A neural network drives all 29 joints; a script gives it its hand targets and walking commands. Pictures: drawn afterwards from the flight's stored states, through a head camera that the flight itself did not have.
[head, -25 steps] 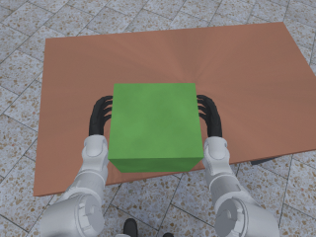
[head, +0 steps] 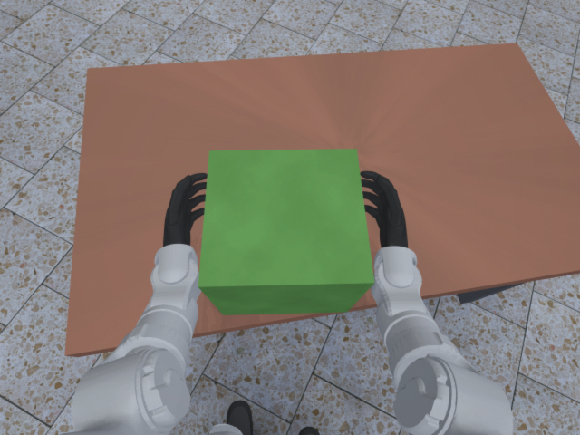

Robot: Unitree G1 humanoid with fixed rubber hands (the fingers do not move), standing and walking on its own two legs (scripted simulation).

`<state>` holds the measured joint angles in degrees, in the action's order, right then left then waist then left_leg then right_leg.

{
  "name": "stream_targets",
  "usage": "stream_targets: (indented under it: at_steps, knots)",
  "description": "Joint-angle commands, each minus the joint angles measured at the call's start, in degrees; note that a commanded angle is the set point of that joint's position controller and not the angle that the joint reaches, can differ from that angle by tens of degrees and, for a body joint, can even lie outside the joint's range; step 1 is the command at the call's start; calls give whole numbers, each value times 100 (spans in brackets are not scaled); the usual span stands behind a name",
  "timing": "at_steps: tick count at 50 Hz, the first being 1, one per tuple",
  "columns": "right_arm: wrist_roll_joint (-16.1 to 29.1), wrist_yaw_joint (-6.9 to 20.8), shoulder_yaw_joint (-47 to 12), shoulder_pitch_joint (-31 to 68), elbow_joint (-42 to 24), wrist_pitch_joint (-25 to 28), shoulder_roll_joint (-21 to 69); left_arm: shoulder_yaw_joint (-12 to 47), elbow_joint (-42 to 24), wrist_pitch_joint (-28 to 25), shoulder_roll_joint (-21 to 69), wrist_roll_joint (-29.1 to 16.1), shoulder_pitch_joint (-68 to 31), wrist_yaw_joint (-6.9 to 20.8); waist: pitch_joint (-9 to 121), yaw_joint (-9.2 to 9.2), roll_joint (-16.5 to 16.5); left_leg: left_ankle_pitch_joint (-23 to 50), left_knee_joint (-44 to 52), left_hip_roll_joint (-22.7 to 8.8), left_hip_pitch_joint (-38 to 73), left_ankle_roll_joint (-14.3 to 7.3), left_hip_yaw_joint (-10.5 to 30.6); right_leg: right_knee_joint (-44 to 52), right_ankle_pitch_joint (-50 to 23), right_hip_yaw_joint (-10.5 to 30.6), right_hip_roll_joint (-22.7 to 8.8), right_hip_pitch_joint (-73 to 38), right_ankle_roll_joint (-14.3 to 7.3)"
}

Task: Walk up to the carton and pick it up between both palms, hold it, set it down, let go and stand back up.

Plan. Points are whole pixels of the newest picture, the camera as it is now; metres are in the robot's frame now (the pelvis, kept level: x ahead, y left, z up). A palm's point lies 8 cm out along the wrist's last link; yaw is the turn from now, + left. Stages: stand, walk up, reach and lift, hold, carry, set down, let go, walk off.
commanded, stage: set down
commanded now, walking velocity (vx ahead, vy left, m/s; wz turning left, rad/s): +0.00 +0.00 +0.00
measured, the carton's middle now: (284, 238) +0.41 +0.03 -0.08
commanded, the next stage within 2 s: none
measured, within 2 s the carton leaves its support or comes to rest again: rests again in 1.10 s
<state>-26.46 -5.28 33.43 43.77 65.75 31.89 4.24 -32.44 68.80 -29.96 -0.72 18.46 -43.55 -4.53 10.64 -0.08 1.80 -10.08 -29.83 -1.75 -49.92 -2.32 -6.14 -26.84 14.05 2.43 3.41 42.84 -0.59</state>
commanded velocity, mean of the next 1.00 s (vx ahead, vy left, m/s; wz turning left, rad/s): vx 0.00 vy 0.00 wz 0.00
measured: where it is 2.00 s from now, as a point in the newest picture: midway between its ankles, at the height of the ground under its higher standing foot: outside the picture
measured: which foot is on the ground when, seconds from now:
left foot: down 0.00-1.00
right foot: down 0.00-1.00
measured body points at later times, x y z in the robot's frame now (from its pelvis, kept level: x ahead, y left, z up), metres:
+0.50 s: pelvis +0.00 +0.00 +0.00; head +0.16 +0.03 +0.42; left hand +0.41 +0.18 -0.06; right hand +0.43 -0.12 -0.03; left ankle +0.01 +0.08 -0.72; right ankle -0.05 -0.12 -0.72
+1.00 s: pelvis -0.01 +0.00 +0.00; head +0.16 +0.03 +0.41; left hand +0.41 +0.18 -0.05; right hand +0.43 -0.12 -0.03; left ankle +0.01 +0.08 -0.72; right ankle -0.05 -0.12 -0.72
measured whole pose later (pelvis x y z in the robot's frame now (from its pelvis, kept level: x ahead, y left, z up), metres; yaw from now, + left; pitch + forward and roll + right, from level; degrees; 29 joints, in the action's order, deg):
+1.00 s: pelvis -0.01 +0.00 +0.00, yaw +0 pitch +30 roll -2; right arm -24.9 -4.2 34.8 46.5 69.3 30.3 2.8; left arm -32.3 68.8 -29.1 -0.9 19.0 -45.4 -5.8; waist 10.0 -0.1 1.8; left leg -10.5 -32.0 -2.0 -51.4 -2.5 -6.1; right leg -29.3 14.7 2.4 3.5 44.5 -0.5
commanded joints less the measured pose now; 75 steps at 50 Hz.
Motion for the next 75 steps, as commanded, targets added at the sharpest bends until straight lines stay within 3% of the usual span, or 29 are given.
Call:
stream_targets:
  at_steps: [1,24,41,47,50,53,60,66,71,75]
  knots:
    - [-816,890,-988,2567,711,84,2889,1093,196,-347,2127,641,-3388,390,3804,-337,-524,3763,-829,-251,3505,352,244,-310,-1837,-637,-242,71,33]
    - [-850,857,-756,2504,634,-26,2567,741,60,-246,1786,808,-3205,346,3702,-352,-439,3591,-825,-178,3250,287,231,-412,-1925,-591,-228,-101,105]
    - [-428,688,-807,2493,621,-117,1790,646,-77,-183,1049,636,-3020,183,3915,-401,-471,3664,-935,-162,3287,288,246,-506,-1978,-520,-206,-44,123]
    - [32,494,-914,2452,528,-124,886,568,-126,-164,189,360,-2850,-8,4256,-479,-504,3895,-1058,-167,3446,301,247,-536,-2102,-481,-185,62,141]
    - [606,274,-1089,2414,519,-116,-215,579,-112,-128,-776,17,-2688,-219,4551,-517,-570,4041,-1157,-181,3530,325,272,-598,-2285,-420,-149,102,154]
    - [1161,147,-1542,2583,367,-74,-496,835,-67,-42,-1016,-384,-2723,-301,4948,-583,-545,4145,-1312,-164,3538,383,291,-697,-2525,-362,-114,100,186]
    - [2111,-18,-2299,2259,294,203,-1046,1200,89,25,-1292,-876,-2173,-213,5178,-680,-523,4495,-1591,-173,3657,506,359,-926,-2983,-324,-71,19,244]
    - [2632,5,-2552,1279,304,403,-1445,1492,-453,159,-1226,-928,-1066,-84,4600,-504,-688,4563,-1533,-231,3938,620,543,-829,-2850,-426,41,-246,176]
    - [2971,97,-2735,783,210,472,-1703,1708,-1188,149,-1222,-1052,-625,-97,4049,-472,-902,4474,-1436,-302,4368,701,706,-655,-2055,-500,102,-103,110]
    - [3128,234,-2742,1085,-345,452,-1879,2062,-1723,-77,-1357,-1489,-1084,-212,3941,-444,-908,3292,-1301,-321,4205,768,747,-668,-1128,-514,58,273,51]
